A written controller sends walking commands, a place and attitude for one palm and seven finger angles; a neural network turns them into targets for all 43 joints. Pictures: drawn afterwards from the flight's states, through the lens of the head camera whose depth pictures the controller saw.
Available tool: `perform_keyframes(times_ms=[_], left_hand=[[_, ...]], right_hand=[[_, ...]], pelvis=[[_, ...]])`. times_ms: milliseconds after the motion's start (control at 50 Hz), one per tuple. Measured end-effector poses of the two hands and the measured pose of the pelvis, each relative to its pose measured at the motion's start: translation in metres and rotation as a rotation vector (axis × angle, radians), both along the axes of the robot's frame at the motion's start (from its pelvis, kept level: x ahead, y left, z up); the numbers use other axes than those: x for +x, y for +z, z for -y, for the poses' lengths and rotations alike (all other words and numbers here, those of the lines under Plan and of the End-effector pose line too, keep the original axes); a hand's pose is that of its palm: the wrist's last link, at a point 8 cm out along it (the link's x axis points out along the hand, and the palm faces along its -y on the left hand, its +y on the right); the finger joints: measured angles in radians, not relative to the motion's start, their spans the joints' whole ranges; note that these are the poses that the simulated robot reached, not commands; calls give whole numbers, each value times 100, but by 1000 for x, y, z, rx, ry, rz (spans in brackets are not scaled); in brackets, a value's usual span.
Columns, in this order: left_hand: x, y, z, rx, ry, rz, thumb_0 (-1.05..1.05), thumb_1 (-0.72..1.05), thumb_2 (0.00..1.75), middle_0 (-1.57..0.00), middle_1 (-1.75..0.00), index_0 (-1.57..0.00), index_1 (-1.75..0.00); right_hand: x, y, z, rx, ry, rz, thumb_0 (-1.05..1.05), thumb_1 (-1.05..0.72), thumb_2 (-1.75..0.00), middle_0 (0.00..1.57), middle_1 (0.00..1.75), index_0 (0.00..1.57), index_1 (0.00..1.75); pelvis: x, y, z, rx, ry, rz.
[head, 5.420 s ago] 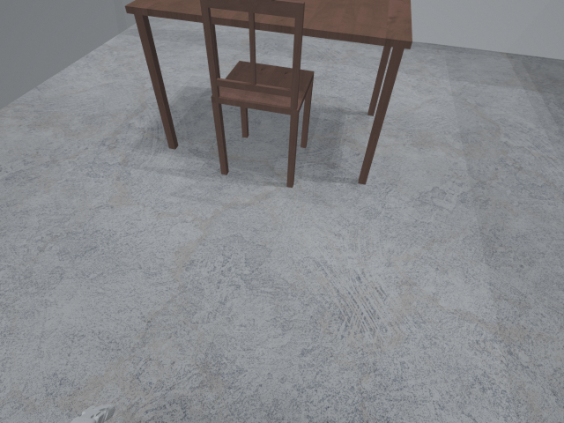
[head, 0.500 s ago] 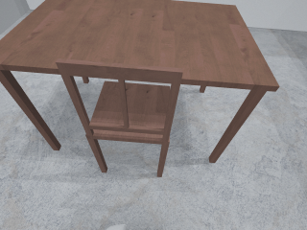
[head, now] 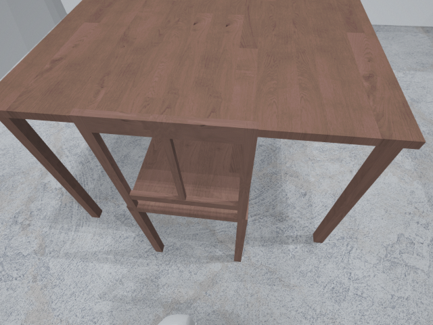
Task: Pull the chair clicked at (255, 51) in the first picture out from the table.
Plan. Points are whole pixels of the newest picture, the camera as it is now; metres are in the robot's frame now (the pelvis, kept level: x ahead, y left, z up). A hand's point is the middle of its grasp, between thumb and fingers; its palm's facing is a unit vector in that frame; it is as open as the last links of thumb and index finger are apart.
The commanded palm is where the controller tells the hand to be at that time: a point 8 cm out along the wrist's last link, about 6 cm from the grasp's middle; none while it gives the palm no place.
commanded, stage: come to a stop and stand still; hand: left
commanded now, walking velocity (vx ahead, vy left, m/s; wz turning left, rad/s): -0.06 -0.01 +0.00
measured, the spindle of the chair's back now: (175, 171) +0.47 +0.15 -0.09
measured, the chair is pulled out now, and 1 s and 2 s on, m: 0.00 0.00 0.00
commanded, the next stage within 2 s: look again from close up in 1.10 s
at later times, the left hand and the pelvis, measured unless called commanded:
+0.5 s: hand out of the picture -0.06 +0.25 -0.17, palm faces +0.01 -0.97 -0.23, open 7.4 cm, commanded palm none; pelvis -0.06 +0.06 +0.00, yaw -2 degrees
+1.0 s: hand out of the picture -0.11 +0.18 -0.17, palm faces +0.00 -0.99 -0.15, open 7.3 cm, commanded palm none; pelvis -0.09 +0.04 +0.00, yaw -2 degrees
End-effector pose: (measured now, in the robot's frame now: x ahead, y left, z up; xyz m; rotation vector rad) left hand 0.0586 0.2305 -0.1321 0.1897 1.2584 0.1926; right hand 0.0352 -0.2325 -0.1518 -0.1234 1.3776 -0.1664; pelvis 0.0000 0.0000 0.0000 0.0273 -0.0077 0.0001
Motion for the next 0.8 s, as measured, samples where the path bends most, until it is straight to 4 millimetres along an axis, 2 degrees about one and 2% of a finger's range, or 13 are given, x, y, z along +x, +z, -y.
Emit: perform_keyframes(times_ms=[80,140,180,240,360,460,580,680,800], left_hand=[[-11,-6,-20,-9,7,-1,0,92,90,-20,-30,-20,-30],[-21,-20,-40,-26,9,-4,0,91,90,-20,-30,-20,-30],[-30,-26,-52,-36,19,-14,0,91,90,-20,-30,-20,-30],[-44,-24,-64,-42,33,-36,0,91,90,-20,-30,-20,-30],[-81,-16,-77,-40,40,-90,0,91,90,-19,-30,-20,-30],[-112,-11,-73,-30,16,-168,0,91,90,-19,-30,-20,-30],[-137,-4,-54,-23,-2,-185,0,91,90,-19,-30,-20,-30],[-149,-3,-37,-46,-13,-171,0,91,90,-19,-30,-20,-30],[-153,-11,-18,-87,-19,-156,0,91,90,-20,-30,-20,-30]], right_hand=[[13,8,-5,-39,25,63,1,-91,-90,19,30,20,30],[15,12,-16,-73,32,126,1,-91,-90,19,30,20,30],[9,17,-26,-86,37,145,1,-91,-90,19,30,20,30],[-5,27,-42,-89,51,141,1,-91,-90,19,30,20,30],[-26,30,-64,-68,42,121,1,-91,-90,20,30,20,30],[-46,22,-69,-38,4,118,1,-92,-90,20,30,20,30],[-87,6,-64,4,-43,56,0,-93,-90,20,30,20,30],[-122,4,-63,25,-57,-4,1,-93,-90,20,30,20,30],[-160,6,-64,31,-73,-77,1,-91,-90,19,30,20,30]], pelvis=[[-13,-2,-15,-8,4,0],[-22,-10,-32,-29,1,9],[-28,-11,-41,-21,-3,24],[-34,-4,-49,-32,-8,27],[-45,4,-60,-26,-23,6],[-56,4,-62,-9,-40,-1],[-71,3,-58,-8,-41,8],[-78,6,-51,-13,-41,29],[-85,6,-42,-15,-38,43]])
